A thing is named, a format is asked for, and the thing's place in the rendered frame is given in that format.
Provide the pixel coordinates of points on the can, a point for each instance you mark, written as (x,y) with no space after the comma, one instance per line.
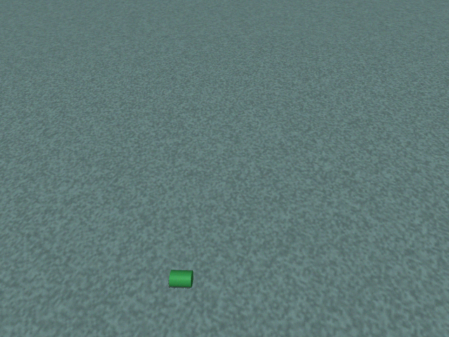
(181,278)

